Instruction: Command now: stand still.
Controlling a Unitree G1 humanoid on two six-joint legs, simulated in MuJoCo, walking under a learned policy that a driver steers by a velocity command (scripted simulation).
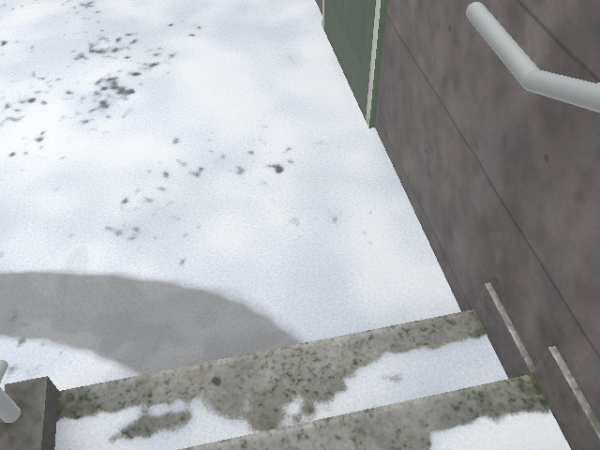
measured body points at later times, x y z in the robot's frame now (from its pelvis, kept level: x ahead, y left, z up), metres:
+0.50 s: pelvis +0.07 +0.04 -0.09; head +0.08 +0.06 +0.36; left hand +0.13 +0.29 -0.23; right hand +0.02 -0.19 -0.23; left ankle +0.06 +0.14 -0.83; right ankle +0.13 -0.07 -0.65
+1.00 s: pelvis +0.22 -0.05 -0.09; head +0.23 -0.08 +0.36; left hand +0.10 +0.20 -0.20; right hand +0.32 -0.29 -0.24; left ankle +0.35 +0.12 -0.75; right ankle +0.17 -0.09 -0.83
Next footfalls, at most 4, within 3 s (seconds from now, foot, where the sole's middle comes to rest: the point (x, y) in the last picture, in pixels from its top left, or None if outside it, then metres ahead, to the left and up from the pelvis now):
0.26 left None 0.10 0.15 -0.86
0.72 right None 0.21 -0.09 -0.86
1.36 left None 0.57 0.03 -1.01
1.98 right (411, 369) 0.92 -0.22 -1.16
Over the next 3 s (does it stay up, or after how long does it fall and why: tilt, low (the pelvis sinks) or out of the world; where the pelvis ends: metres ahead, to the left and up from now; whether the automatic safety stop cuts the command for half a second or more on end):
stays up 1.21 0.11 -0.55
